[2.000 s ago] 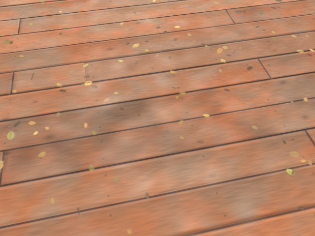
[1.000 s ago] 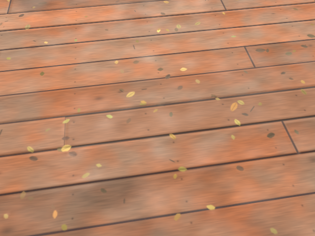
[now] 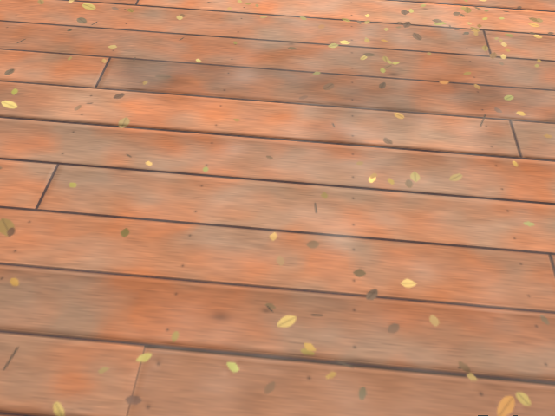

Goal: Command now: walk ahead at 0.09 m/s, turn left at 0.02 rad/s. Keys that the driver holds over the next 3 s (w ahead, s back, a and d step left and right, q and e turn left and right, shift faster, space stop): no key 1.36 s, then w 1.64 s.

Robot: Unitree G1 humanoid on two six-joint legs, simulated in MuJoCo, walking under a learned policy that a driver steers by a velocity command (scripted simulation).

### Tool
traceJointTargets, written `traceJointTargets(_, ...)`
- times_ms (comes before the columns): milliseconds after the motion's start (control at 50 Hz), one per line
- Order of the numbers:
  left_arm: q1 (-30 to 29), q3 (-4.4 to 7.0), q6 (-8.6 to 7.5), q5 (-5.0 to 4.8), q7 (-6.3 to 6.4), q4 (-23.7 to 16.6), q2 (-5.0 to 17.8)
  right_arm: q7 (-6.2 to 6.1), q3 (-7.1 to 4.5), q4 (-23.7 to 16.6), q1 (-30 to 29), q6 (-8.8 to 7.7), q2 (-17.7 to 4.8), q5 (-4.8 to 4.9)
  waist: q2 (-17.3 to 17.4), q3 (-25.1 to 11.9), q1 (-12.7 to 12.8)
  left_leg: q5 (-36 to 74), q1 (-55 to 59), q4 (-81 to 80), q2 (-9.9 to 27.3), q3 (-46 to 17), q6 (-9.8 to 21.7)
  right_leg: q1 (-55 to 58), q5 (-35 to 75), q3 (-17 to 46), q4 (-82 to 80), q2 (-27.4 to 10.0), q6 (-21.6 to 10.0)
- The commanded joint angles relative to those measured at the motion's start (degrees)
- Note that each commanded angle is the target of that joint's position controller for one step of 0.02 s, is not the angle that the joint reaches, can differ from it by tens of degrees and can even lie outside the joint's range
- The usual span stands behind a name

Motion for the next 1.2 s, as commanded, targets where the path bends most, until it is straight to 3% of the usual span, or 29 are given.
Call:
traceJointTargets(20,3.01,1.68,2.69,0.31,1.25,-2.06,5.64,-0.07,-1.97,-2.00,-0.15,0.55,-8.12,0.03,8.20,-7.32,-0.18,6.59,10.72,-11.20,16.00,-18.13,10.77,-6.69,1.34,2.24,2.49,-4.56,2.10)
traceJointTargets(80,5.18,1.18,3.19,0.66,1.76,0.06,2.87,-0.54,-2.07,-1.20,-2.51,1.16,-7.55,-0.59,9.98,-6.77,0.93,-0.23,2.91,-12.79,11.45,-11.33,9.22,2.99,10.75,-0.67,-6.38,-3.03,1.92)
traceJointTargets(140,4.69,1.11,2.74,1.25,1.42,1.10,2.05,-0.90,-1.53,0.53,-1.83,1.48,-5.94,0.24,8.59,-6.66,1.24,-13.47,1.02,-11.46,9.24,-9.06,6.62,9.71,21.99,-2.53,-17.79,-1.90,0.14)
traceJointTargets(180,2.11,1.27,2.60,2.24,1.54,-0.46,4.46,-0.85,-1.04,2.59,1.20,1.44,-4.73,0.04,5.29,-2.72,-0.17,-23.31,-0.76,-9.67,6.43,-8.14,1.54,8.97,22.24,1.88,-24.13,-5.75,-2.34)
traceJointTargets(200,0.50,2.28,2.62,1.27,1.84,0.04,8.19,-0.84,-1.49,2.63,2.90,1.38,-5.40,0.20,-1.36,0.13,-3.00,-20.46,1.77,-8.57,3.19,-4.94,-0.23,2.10,12.69,2.10,-24.49,-5.89,-3.97)
traceJointTargets(220,-0.43,2.02,2.20,1.02,1.74,0.29,6.12,-1.17,-1.57,3.03,1.50,1.36,-5.93,-0.05,-2.91,1.13,-1.99,-15.85,6.98,-5.48,2.22,-3.39,-1.21,-3.77,5.92,2.36,-26.99,-5.07,-4.19)
traceJointTargets(260,-1.72,1.31,1.12,1.42,1.70,0.87,3.78,-1.68,-1.75,3.95,1.84,1.44,-5.43,0.35,-4.27,1.02,-2.71,-9.92,11.10,-2.90,2.52,-3.12,-0.55,-5.78,7.80,2.31,-28.72,-4.83,-2.74)
traceJointTargets(340,0.11,1.16,-0.17,0.68,1.55,2.62,3.49,-1.74,-1.93,6.37,3.39,1.52,-5.06,0.40,-1.89,-0.91,-2.09,-1.11,12.30,-1.38,2.57,-2.86,0.16,-1.47,16.51,1.40,-26.44,-4.16,-2.17)
traceJointTargets(580,1.52,0.79,0.46,0.31,1.69,6.78,2.31,-2.59,-2.32,13.29,4.52,2.59,-5.62,1.09,1.51,-1.59,-1.69,7.75,15.07,-0.32,2.97,-2.61,-0.49,2.82,27.07,-0.41,-25.19,-2.68,-2.67)
traceJointTargets(900,2.76,0.29,0.75,0.42,1.82,10.99,0.88,-3.15,-2.00,19.78,3.86,3.34,-5.40,1.19,0.98,0.66,-2.04,4.07,15.29,-2.21,2.82,-2.29,-1.09,3.20,23.93,-1.35,-27.66,-1.87,-2.55)
traceJointTargets(1200,5.83,-0.29,0.72,0.36,2.01,13.19,-0.38,-3.23,-1.25,23.09,5.52,3.29,-4.49,1.21,1.27,2.04,-2.17,0.61,14.21,-3.35,2.58,-2.11,-1.30,2.32,20.33,-1.75,-28.77,-1.48,-2.60)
